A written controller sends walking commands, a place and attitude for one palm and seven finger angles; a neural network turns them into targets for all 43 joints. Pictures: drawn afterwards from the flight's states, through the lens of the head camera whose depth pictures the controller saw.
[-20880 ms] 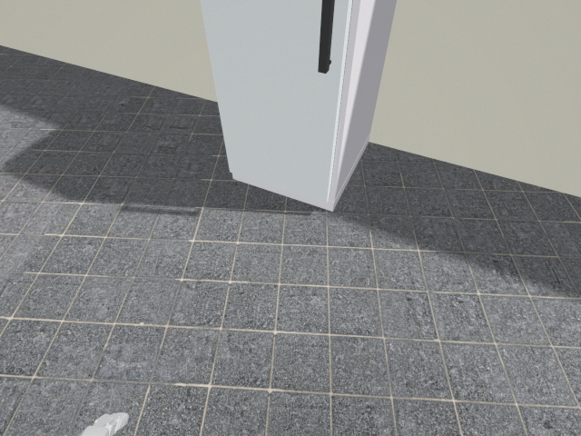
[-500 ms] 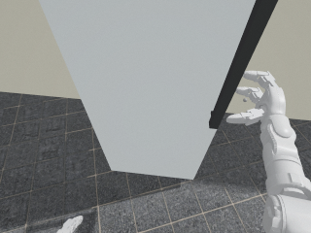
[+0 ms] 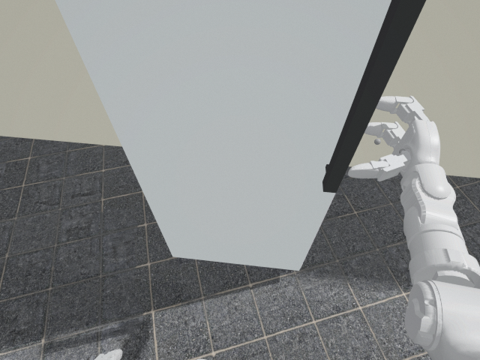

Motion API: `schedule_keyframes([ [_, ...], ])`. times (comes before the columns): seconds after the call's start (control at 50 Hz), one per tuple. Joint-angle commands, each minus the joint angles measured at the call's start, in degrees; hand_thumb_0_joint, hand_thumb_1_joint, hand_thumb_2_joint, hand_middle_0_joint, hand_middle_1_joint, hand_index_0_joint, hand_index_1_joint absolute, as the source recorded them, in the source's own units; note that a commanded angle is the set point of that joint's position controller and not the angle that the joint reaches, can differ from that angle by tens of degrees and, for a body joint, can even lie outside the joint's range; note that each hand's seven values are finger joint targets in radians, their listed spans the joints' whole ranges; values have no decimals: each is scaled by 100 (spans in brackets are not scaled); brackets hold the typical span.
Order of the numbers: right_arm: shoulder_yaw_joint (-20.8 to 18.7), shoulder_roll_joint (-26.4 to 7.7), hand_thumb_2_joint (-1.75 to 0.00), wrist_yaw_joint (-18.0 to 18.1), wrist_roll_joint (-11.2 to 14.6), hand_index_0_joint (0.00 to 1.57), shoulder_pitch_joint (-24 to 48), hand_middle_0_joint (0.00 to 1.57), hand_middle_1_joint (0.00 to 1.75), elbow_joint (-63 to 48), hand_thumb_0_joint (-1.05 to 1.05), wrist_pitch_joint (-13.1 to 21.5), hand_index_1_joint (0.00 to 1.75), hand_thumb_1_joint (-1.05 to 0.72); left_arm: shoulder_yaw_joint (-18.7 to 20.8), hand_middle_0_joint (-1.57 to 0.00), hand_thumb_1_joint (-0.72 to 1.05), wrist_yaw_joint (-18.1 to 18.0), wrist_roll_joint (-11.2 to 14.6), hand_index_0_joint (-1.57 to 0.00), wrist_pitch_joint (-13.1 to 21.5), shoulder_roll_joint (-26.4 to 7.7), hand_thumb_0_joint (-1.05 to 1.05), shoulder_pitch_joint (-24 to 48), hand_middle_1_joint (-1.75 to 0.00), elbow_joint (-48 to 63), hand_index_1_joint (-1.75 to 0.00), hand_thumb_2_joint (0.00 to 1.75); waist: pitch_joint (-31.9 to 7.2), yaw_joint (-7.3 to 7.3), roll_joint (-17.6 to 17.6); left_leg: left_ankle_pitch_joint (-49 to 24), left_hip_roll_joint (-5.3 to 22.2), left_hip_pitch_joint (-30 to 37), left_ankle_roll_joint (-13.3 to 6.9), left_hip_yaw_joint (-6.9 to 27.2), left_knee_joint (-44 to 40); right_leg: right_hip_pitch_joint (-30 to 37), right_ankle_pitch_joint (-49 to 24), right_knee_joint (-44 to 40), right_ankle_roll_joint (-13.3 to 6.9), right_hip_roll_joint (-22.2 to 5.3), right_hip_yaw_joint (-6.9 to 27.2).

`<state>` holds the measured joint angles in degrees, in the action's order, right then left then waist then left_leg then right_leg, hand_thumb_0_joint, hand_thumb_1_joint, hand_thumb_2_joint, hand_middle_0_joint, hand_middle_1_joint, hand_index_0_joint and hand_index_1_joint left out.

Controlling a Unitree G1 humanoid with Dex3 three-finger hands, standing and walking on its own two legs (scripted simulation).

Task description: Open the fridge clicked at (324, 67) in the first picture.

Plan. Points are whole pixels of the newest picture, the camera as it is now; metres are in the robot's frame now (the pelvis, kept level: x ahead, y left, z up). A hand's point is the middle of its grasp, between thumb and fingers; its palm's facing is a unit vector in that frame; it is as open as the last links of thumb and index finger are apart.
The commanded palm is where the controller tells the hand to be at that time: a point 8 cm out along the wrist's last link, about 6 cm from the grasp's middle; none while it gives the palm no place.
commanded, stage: slide the fingers in behind the handle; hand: right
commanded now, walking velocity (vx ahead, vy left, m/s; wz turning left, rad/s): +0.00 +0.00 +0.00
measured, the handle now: (367, 82) +0.50 -0.13 +0.21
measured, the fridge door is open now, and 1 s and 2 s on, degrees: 0 0 0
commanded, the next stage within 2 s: grip the handle and tug to test in 1.60 s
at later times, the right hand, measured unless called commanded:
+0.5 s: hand (366, 145) +0.45 -0.15 +0.13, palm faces +0.00 +1.00 +0.00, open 13.9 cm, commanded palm +0.42 -0.19 +0.13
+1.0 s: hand (347, 146) +0.44 -0.11 +0.13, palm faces -0.01 +1.00 +0.00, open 14.0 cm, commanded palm +0.42 -0.17 +0.13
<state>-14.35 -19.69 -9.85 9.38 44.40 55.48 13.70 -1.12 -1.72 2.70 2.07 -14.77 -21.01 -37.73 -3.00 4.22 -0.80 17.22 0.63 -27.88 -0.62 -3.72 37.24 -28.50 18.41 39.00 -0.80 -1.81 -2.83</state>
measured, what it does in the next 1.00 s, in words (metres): stands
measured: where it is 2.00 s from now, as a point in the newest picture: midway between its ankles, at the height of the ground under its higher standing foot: outside the picture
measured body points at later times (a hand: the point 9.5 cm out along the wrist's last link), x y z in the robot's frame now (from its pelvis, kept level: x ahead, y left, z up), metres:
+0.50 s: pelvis +0.01 +0.00 +0.00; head +0.05 +0.00 +0.45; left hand +0.09 +0.25 -0.11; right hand +0.45 -0.20 +0.13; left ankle +0.01 +0.11 -0.72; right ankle +0.01 -0.11 -0.72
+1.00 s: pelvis +0.01 +0.01 +0.00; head +0.04 +0.01 +0.45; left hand +0.10 +0.26 -0.11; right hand +0.44 -0.17 +0.13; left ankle +0.01 +0.11 -0.72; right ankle +0.01 -0.11 -0.72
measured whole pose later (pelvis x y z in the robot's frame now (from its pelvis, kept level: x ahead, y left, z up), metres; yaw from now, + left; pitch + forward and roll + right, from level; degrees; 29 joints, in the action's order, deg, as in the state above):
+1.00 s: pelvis +0.01 +0.01 +0.00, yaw +0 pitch +6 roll +0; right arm -9.6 -12.2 -3.2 8.2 36.7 43.3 10.0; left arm -0.9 -1.0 2.4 2.0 -13.8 -18.5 -36.6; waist -3.1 3.1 -1.3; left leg 17.8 0.2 -24.4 -1.1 -3.3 36.3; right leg -24.4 18.5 37.1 -0.2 -2.1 -3.1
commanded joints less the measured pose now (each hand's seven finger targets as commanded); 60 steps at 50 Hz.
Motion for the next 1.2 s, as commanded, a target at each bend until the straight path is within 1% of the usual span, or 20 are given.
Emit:
schedule_keyframes([
  [0.0,-64,-957,-30,14,47,30,2684,30,120,-1248,0,300,120,50,296,-20,90,-67,24,-20,208,-888,0,-165,-30,636,-30,90,-1740,113,79,-1150,-188,642,-51,185,-455,934,-869,-487,-105,146,284],
  [0.02,-258,-1128,-30,25,44,30,2584,30,120,-1236,0,292,120,50,309,-20,90,-74,33,-20,212,-906,0,-171,-30,645,-30,90,-1858,48,204,-1215,-195,697,-38,198,-439,941,-904,-500,-107,137,272],
  [0.06,-138,-1010,-30,-4,53,30,2653,30,120,-1311,0,251,120,50,292,-20,90,-76,34,-20,222,-872,0,-139,-30,665,-30,90,-1831,78,-11,-1189,-185,665,-34,214,-455,952,-851,-499,-105,152,243],
  [0.1,-117,-961,-30,0,63,30,2417,30,120,-1311,0,225,120,50,303,-20,90,-77,34,-20,209,-876,0,-146,-30,698,-30,90,-1778,53,168,-1199,-186,729,-46,186,-454,907,-913,-495,-110,140,254],
  [0.14,-57,-838,-30,-4,71,30,2304,30,120,-1524,0,205,120,50,306,-20,90,-58,45,-20,236,-848,0,-81,-30,750,-30,90,-1896,-7,-140,-1266,-194,645,-55,186,-416,1074,-997,-480,-82,142,237],
  [0.2,-48,-850,-30,84,86,30,2468,30,120,-1648,0,195,120,50,303,-20,90,-67,33,-20,224,-854,0,-105,-30,732,-30,90,-1804,64,135,-1224,-203,661,-51,158,-431,1028,-999,-480,-95,123,283],
  [0.28,137,-613,-30,232,17,30,2596,30,120,-2055,0,247,120,50,308,-20,90,-45,34,-20,275,-795,0,-10,-30,720,-30,90,-1995,45,-380,-1338,-219,499,-74,142,-368,1412,-1254,-458,-34,107,315],
  [0.36,-8,-730,-30,382,-15,30,2500,30,120,-1969,0,190,120,50,307,-20,90,-31,12,-20,271,-823,0,-36,-30,681,-30,90,-1977,23,9,-1505,-218,687,-57,132,-350,1261,-1338,-473,-43,110,315],
  [0.48,370,-267,-30,385,-16,30,2480,30,120,-2058,0,117,120,50,309,-20,90,-18,26,-20,270,-775,0,56,-30,684,-30,90,-1863,88,-94,-1534,-217,575,-57,119,-387,1378,-1366,-459,-39,108,301],
  [0.5,274,-359,-30,411,-2,30,2469,30,120,-1960,0,110,120,50,316,-20,90,-29,12,-20,268,-797,0,7,-30,667,-30,90,-1825,96,165,-1517,-215,657,-56,105,-400,1290,-1354,-457,-58,110,323],
  [0.56,483,-121,-30,417,-29,30,2559,30,120,-2277,0,136,120,50,323,-20,90,-6,20,-20,285,-755,0,66,-30,680,-30,90,-2086,78,-230,-1697,-211,601,-71,113,-343,1591,-1617,-427,-27,108,318],
  [0.58,494,-55,-30,427,-16,30,2430,30,120,-2242,0,124,120,50,330,-20,90,2,17,-20,295,-744,0,63,-30,668,-30,90,-2088,53,-169,-1755,-216,598,-72,102,-331,1616,-1715,-398,-24,102,329],
  [0.7,314,-198,-30,597,-45,30,2315,30,120,-2035,0,12,120,50,309,-20,90,7,-10,-20,251,-755,0,76,-30,671,-30,90,-1758,24,276,-1649,-197,780,-54,103,-390,1207,-1417,-459,-66,148,299],
  [0.72,100,-420,-30,648,-79,30,2250,30,120,-2092,0,30,120,50,313,-20,90,7,-8,-20,239,-763,0,96,-30,690,-30,90,-1912,-72,256,-1706,-191,884,-52,137,-371,1197,-1419,-484,-63,151,262],
  [0.76,64,-423,-30,701,-104,30,2067,30,120,-2377,0,71,120,50,305,-20,90,21,-25,-20,245,-714,0,153,-30,760,-30,90,-2164,-171,68,-1969,-180,1101,-62,164,-318,1276,-1632,-467,-55,168,205],
  [0.8,277,-174,-30,721,-135,30,1941,30,120,-2568,0,125,120,50,306,-20,90,52,-40,-20,256,-681,0,167,-30,809,-30,90,-2121,-149,27,-2128,-176,1162,-67,160,-312,1292,-1797,-434,-69,172,183],
  [0.9,248,-231,-30,704,-110,30,1735,30,120,-2534,0,21,120,50,312,-20,90,29,-13,-20,215,-707,0,209,-30,796,-30,90,-1870,-116,278,-1989,-173,1237,-44,177,-435,1144,-1494,-512,-85,173,149],
  [0.98,387,-89,-30,705,-76,30,2033,30,120,-2517,0,-66,120,50,285,-20,90,-17,12,-20,204,-670,0,310,-30,792,-30,90,-1653,-25,145,-1657,-162,1048,-10,231,-578,1125,-1085,-580,-104,202,113],
  [1.12,419,-40,-30,744,-94,30,2171,30,120,-2210,0,84,120,50,284,-20,90,-23,-1,-20,250,-675,0,259,-30,711,-30,90,-1769,-24,328,-1578,-157,1079,-13,234,-566,1115,-1027,-582,-104,213,163],
  [1.18,244,-242,-30,754,-116,30,2157,30,120,-2124,0,100,120,50,288,-20,90,-16,-15,-20,241,-692,0,239,-30,693,-30,90,-1849,-80,204,-1588,-142,1129,-15,270,-561,1080,-1005,-574,-101,233,131],
])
